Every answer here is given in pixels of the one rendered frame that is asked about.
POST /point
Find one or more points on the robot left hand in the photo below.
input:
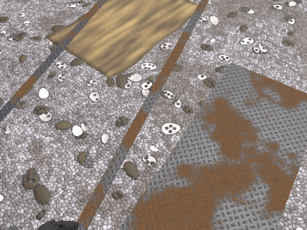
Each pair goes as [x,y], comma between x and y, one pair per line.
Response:
[59,225]

